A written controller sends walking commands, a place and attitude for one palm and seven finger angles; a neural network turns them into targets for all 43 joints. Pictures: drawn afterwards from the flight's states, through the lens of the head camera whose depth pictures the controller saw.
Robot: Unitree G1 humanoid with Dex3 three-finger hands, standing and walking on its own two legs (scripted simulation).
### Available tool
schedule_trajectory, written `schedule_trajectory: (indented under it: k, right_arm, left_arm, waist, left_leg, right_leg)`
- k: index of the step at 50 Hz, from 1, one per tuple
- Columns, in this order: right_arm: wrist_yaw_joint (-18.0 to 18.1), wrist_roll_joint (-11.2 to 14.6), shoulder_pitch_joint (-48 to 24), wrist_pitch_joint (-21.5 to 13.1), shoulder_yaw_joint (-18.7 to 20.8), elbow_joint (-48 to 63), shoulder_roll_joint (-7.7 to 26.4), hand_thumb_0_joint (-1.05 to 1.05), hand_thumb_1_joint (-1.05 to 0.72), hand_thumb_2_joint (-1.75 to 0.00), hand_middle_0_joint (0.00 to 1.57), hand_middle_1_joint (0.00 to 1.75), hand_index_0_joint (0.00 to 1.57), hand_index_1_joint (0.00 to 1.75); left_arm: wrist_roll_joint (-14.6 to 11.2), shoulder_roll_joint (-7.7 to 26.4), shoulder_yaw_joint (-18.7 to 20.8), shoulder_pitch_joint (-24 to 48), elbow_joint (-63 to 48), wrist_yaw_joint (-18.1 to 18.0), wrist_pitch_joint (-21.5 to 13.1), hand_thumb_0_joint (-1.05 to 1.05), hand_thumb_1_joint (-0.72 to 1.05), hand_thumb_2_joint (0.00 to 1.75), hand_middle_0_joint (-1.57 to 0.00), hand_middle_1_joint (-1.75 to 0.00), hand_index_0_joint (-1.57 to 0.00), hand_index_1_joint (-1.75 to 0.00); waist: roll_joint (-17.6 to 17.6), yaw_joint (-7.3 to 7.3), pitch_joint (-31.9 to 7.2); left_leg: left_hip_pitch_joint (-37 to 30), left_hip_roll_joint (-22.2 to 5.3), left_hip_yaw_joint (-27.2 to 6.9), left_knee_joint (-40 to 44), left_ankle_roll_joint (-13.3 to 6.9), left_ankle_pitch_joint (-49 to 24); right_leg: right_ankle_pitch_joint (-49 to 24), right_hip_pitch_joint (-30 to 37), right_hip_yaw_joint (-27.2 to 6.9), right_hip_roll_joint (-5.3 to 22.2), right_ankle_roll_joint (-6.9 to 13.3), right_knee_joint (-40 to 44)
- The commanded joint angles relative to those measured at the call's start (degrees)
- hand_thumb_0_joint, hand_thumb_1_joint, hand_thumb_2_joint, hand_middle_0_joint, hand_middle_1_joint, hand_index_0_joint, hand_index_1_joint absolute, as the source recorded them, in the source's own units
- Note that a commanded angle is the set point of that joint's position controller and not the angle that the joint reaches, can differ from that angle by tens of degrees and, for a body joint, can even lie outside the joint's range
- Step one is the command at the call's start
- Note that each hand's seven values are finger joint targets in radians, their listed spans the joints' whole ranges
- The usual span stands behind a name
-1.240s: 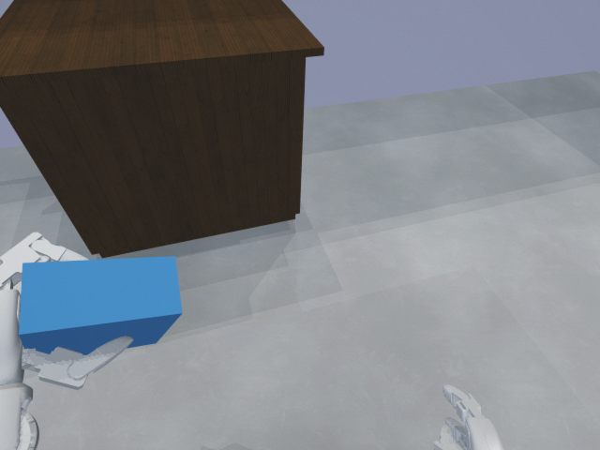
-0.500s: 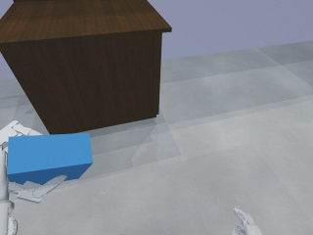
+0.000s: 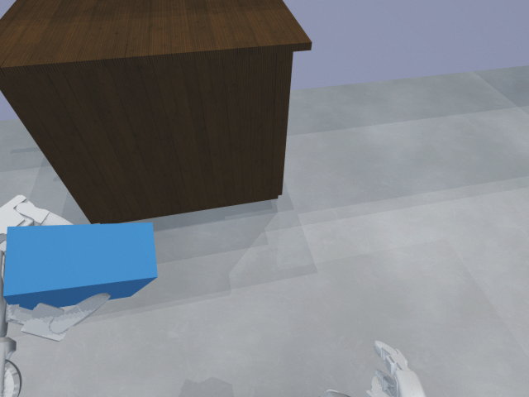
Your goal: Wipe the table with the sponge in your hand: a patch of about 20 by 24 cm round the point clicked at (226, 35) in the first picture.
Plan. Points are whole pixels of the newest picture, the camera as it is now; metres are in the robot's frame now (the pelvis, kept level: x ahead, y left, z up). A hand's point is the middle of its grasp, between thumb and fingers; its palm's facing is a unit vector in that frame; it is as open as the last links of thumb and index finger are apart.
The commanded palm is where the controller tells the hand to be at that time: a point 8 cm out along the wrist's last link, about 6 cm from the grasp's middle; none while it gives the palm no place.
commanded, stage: walk to a spot facing it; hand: left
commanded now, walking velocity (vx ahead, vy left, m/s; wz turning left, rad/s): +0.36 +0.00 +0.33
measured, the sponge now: (102, 267) +0.23 +0.20 +0.15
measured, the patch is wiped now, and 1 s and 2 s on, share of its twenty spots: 0.00 0.00 0.00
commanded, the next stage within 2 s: none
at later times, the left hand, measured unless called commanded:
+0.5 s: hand (97, 189) +0.33 +0.24 +0.17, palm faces +0.58 -0.71 -0.40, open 10.0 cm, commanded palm +0.26 +0.27 +0.18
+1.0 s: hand (131, 165) +0.38 +0.21 +0.17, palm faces +0.70 -0.54 -0.47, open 10.0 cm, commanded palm +0.30 +0.23 +0.18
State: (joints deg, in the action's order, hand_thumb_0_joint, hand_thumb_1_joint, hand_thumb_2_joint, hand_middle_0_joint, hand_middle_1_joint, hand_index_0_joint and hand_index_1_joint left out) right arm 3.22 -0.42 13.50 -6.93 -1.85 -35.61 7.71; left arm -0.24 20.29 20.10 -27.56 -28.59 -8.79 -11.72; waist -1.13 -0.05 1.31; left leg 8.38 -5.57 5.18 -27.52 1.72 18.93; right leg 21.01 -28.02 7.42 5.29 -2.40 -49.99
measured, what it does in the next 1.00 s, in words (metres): walks ahead, turning left: right foot, then left foot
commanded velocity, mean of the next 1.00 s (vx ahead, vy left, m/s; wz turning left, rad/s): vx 0.23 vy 0.00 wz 0.51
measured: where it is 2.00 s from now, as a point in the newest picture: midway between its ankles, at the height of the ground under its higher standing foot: (322, 385)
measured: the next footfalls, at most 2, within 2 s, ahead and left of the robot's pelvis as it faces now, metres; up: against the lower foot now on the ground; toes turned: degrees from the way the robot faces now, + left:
right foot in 0.08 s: +0.14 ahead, -0.14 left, +0.00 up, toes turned -8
left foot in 0.44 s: +0.24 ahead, +0.11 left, +0.00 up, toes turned +20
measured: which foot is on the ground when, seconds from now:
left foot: down 0.00-0.08, up 0.10-0.42, down 0.44-0.76, up 0.78-1.00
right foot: up 0.00-0.06, down 0.08-0.44, up 0.46-0.74, down 0.76-1.00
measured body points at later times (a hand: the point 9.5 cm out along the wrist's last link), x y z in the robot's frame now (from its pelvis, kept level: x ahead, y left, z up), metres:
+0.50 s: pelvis +0.15 -0.03 -0.03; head +0.18 -0.02 +0.42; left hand +0.29 +0.28 +0.19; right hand +0.37 -0.25 -0.10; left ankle +0.21 +0.10 -0.74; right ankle +0.10 -0.14 -0.70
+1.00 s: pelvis +0.28 -0.09 +0.00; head +0.33 -0.09 +0.45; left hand +0.33 +0.24 +0.19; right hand +0.54 -0.25 -0.10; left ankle +0.25 +0.05 -0.67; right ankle +0.30 -0.18 -0.74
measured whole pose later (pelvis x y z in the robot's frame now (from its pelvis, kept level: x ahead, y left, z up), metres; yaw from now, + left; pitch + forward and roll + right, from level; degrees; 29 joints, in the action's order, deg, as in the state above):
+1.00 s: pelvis +0.28 -0.09 +0.00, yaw +27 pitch -1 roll +4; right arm 4.6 -0.6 9.6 -2.2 1.6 -35.7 14.9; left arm -0.4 19.2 19.4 -27.0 -28.9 -9.0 -10.0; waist 0.7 0.0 6.2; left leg 28.9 -3.4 8.1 -57.3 3.0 24.5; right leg 18.8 -10.9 15.0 10.2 0.3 -31.7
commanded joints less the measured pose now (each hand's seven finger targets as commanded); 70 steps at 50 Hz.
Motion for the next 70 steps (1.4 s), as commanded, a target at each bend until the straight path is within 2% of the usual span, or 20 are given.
schedule_trajectory:
  k: [1, 3, 4, 5, 13, 17, 21, 23, 26, 29, 36, 37, 39, 44, 54, 55, 57, 59, 63, 70]
  right_arm:
    - [1.45, 0.04, -4.97, -1.80, 4.25, 7.29, 9.50, 0.00, -0.90, -0.90, 0.20, 0.30, 0.20, 0.30]
    - [1.40, 0.71, -4.95, -0.87, 4.26, 7.51, 8.19, 0.00, -0.90, -0.90, 0.20, 0.30, 0.20, 0.30]
    - [1.25, 0.83, -6.22, -0.44, 3.98, 8.99, 6.80, 0.00, -0.90, -0.90, 0.20, 0.30, 0.20, 0.30]
    - [1.14, 0.20, -8.37, -0.73, 3.87, 9.70, 8.31, 0.00, -0.90, -0.90, 0.20, 0.30, 0.20, 0.30]
    - [0.51, 0.11, -8.10, 2.44, 4.17, 9.45, 8.16, 0.00, -0.90, -0.90, 0.20, 0.30, 0.20, 0.30]
    - [0.46, -0.17, -6.43, 1.97, 4.39, 11.26, 7.58, 0.00, -0.90, -0.90, 0.20, 0.30, 0.20, 0.30]
    - [1.48, 0.34, -3.40, 1.82, 5.39, 11.69, 8.74, 0.00, -0.90, -0.90, 0.20, 0.30, 0.20, 0.30]
    - [0.57, 0.71, -4.70, 0.48, 5.12, 12.25, 10.12, 0.00, -0.90, -0.90, 0.20, 0.30, 0.20, 0.30]
    - [-0.25, 1.14, -6.11, 0.56, 6.11, 10.16, 10.24, 0.00, -0.90, -0.90, 0.20, 0.30, 0.20, 0.30]
    - [-0.53, 1.17, -6.35, -0.97, 5.50, 9.81, 9.17, 0.00, -0.90, -0.90, 0.20, 0.30, 0.20, 0.30]
    - [0.97, 1.22, -4.98, -1.45, 4.72, 8.31, 9.18, 0.00, -0.90, -0.90, 0.20, 0.30, 0.20, 0.30]
    - [1.15, 1.38, -4.94, -1.11, 4.51, 8.17, 8.61, 0.00, -0.90, -0.90, 0.20, 0.30, 0.20, 0.30]
    - [1.35, 0.90, -8.20, -0.85, 3.43, 9.42, 7.21, 0.00, -0.90, -0.90, 0.20, 0.30, 0.20, 0.30]
    - [1.14, -0.12, -10.12, 0.68, 3.11, 7.33, 7.95, 0.00, -0.90, -0.90, 0.20, 0.30, 0.20, 0.30]
    - [1.34, 0.51, -5.11, 3.43, 5.07, 13.56, 7.66, 0.00, -0.90, -0.90, 0.20, 0.30, 0.20, 0.30]
    - [1.49, 0.70, -4.31, 3.54, 5.43, 13.51, 8.48, 0.00, -0.90, -0.90, 0.20, 0.30, 0.20, 0.30]
    - [0.28, 0.80, -4.16, 1.75, 6.07, 13.56, 11.55, 0.00, -0.90, -0.90, 0.20, 0.30, 0.20, 0.30]
    - [-0.55, 1.78, -4.75, 0.99, 6.96, 11.71, 12.08, 0.00, -0.90, -0.90, 0.20, 0.30, 0.20, 0.30]
    - [-1.61, 1.55, -5.97, -0.16, 6.32, 11.78, 11.18, 0.00, -0.90, -0.90, 0.20, 0.30, 0.20, 0.30]
    - [-0.11, 1.36, -4.33, -2.21, 4.71, 10.35, 10.62, 0.00, -0.90, -0.90, 0.20, 0.30, 0.20, 0.30]
  left_arm:
    - [-0.60, 8.65, 6.26, 4.07, -9.42, -0.49, -3.11, 0.00, 0.10, 1.30, -1.20, -1.60, -1.20, -1.60]
    - [-0.22, 9.39, 6.24, 4.61, -8.99, -0.40, -2.18, 0.00, 0.10, 1.30, -1.20, -1.60, -1.20, -1.60]
    - [0.07, 12.32, 7.85, 5.41, -10.18, -0.66, -2.01, 0.00, 0.10, 1.30, -1.20, -1.60, -1.20, -1.60]
    - [-0.51, 15.86, 11.82, 6.90, -11.25, -1.25, -2.78, 0.00, 0.10, 1.30, -1.20, -1.60, -1.20, -1.60]
    - [-0.77, 11.79, 10.43, 1.77, -15.93, -1.40, -4.47, 0.00, 0.10, 1.30, -1.20, -1.60, -1.20, -1.60]
    - [-0.80, 10.08, 9.18, 0.47, -15.33, -2.86, -3.59, 0.00, 0.10, 1.30, -1.20, -1.60, -1.20, -1.60]
    - [-0.74, 9.75, 6.96, 5.32, -16.72, -3.31, -3.78, 0.00, 0.10, 1.30, -1.20, -1.60, -1.20, -1.60]
    - [-0.94, 9.96, 6.27, 7.92, -19.33, -3.17, -5.43, 0.00, 0.10, 1.30, -1.20, -1.60, -1.20, -1.60]
    - [-0.10, 13.82, 10.22, 6.82, -18.41, -1.16, -4.61, 0.00, 0.10, 1.30, -1.20, -1.60, -1.20, -1.60]
    - [-1.21, 11.03, 9.66, 1.90, -24.13, -1.03, -5.30, 0.00, 0.10, 1.30, -1.20, -1.60, -1.20, -1.60]
    - [-1.50, 6.91, 6.61, 3.46, -10.14, -0.38, -2.86, 0.00, 0.10, 1.30, -1.20, -1.60, -1.20, -1.60]
    - [-1.06, 7.28, 6.07, 5.50, -8.65, -0.25, -2.10, 0.00, 0.10, 1.30, -1.20, -1.60, -1.20, -1.60]
    - [-1.27, 12.94, 7.97, 8.22, -7.79, -1.07, -0.31, 0.00, 0.10, 1.30, -1.20, -1.60, -1.20, -1.60]
    - [-0.29, 11.75, 7.28, 8.50, -10.88, -0.66, -2.86, 0.00, 0.10, 1.30, -1.20, -1.60, -1.20, -1.60]
    - [-2.42, 10.65, 9.44, -1.43, -18.00, -3.71, -1.50, 0.00, 0.10, 1.30, -1.20, -1.60, -1.20, -1.60]
    - [-2.85, 11.07, 9.25, 0.69, -19.45, -3.75, -1.90, 0.00, 0.10, 1.30, -1.20, -1.60, -1.20, -1.60]
    - [-3.04, 12.83, 9.96, 2.94, -21.37, -2.79, -4.15, 0.00, 0.10, 1.30, -1.20, -1.60, -1.20, -1.60]
    - [-1.71, 14.53, 11.17, 1.09, -16.20, -0.93, -3.51, 0.00, 0.10, 1.30, -1.20, -1.60, -1.20, -1.60]
    - [-2.76, 12.79, 10.82, -2.16, -24.41, -0.38, -3.30, 0.00, 0.10, 1.30, -1.20, -1.60, -1.20, -1.60]
    - [-3.67, 9.08, 7.65, 0.96, -15.99, -0.24, -0.73, 0.00, 0.10, 1.30, -1.20, -1.60, -1.20, -1.60]
  waist:
    - [-10.61, 0.30, -4.02]
    - [1.38, 1.01, -8.82]
    - [17.34, 1.24, -9.89]
    - [15.40, 2.06, -9.61]
    - [9.41, 0.19, -5.90]
    - [10.45, 1.76, -5.78]
    - [1.07, -2.24, -10.06]
    - [-18.06, -1.12, -10.93]
    - [-12.28, -0.83, -6.75]
    - [-15.50, 0.54, -7.29]
    - [-9.36, 1.00, -5.50]
    - [-3.18, 1.25, -5.15]
    - [23.16, 2.64, -3.20]
    - [11.86, 0.63, -2.66]
    - [8.94, -0.78, -12.49]
    - [2.97, -2.76, -14.43]
    - [-17.88, -0.40, -13.45]
    - [-9.81, -0.39, -11.12]
    - [-15.21, 0.33, -10.10]
    - [-12.92, -0.01, -7.66]
  left_leg:
    - [4.37, -8.60, -4.48, 1.97, -9.36, -13.18]
    - [12.71, -2.99, 0.27, -19.79, -6.58, -8.22]
    - [28.12, 4.54, 2.73, -38.17, -3.61, 9.13]
    - [31.95, 3.78, -4.57, -46.73, -2.88, 13.69]
    - [21.85, -2.04, -0.33, -26.14, -0.67, 2.31]
    - [16.56, 1.86, 6.93, -11.87, -1.46, -0.28]
    - [-5.85, 3.44, 5.17, -0.04, -4.15, -6.86]
    - [-15.42, -19.32, -36.31, 7.10, -17.67, -30.29]
    - [-2.74, -18.37, -30.78, 8.55, -18.66, -8.93]
    - [4.89, -11.45, -17.01, 9.74, -13.52, -4.14]
    - [12.47, -6.72, -9.58, 2.18, -8.70, 5.33]
    - [16.74, -3.63, -6.38, -6.88, -6.66, 8.25]
    - [34.96, 5.35, -1.99, -39.73, -1.41, 17.65]
    - [30.30, 0.76, -2.39, -44.90, 1.76, 7.18]
    - [6.07, 6.90, 8.66, -0.95, 0.30, -4.84]
    - [-2.87, 4.24, 4.60, 3.42, -1.28, -14.20]
    - [-11.53, -20.28, -32.10, 3.87, -16.87, -63.53]
    - [-9.49, -19.07, -28.63, 2.45, -17.15, -51.98]
    - [6.59, -8.90, -14.06, 6.28, -10.68, -26.29]
    - [11.39, -7.43, -16.92, 6.49, -8.93, -10.33]
  right_leg:
    - [-5.16, 14.83, 5.90, -3.95, 0.23, 15.96]
    - [-4.86, 29.01, -2.26, 1.78, 3.26, 24.16]
    - [-8.72, 36.01, -27.42, 17.06, 9.91, 29.74]
    - [-7.03, 32.27, -36.39, 23.23, 13.23, 34.37]
    - [-23.01, 22.03, -4.22, 16.51, 9.73, 30.17]
    - [-25.65, 23.65, -1.66, 15.47, 8.96, 27.06]
    - [-25.65, 12.46, 4.49, 10.72, 3.45, 2.00]
    - [16.22, -8.02, -0.62, -1.93, -0.28, -24.22]
    - [10.66, -11.94, -8.76, 3.61, -0.57, -25.78]
    - [4.12, -3.70, -3.85, 2.69, -1.01, -13.49]
    - [0.25, 16.87, 4.49, -3.88, -2.38, 17.46]
    - [1.10, 21.26, 0.36, -0.81, -0.97, 24.31]
    - [-2.54, 26.67, -33.55, 24.19, 10.11, 37.04]
    - [-42.36, 25.62, -5.63, 17.30, 7.48, 27.66]
    - [-49.98, 24.27, 4.76, 14.81, 4.18, 9.15]
    - [-38.67, 17.49, 5.11, 12.52, 1.70, -1.59]
    - [21.37, -4.90, -1.97, -0.93, -2.57, -22.27]
    - [15.42, -9.79, -7.77, 1.25, -2.92, -22.74]
    - [3.97, 3.70, -3.93, -0.41, -3.00, -8.40]
    - [5.55, 14.69, -0.76, -5.78, -3.24, 11.67]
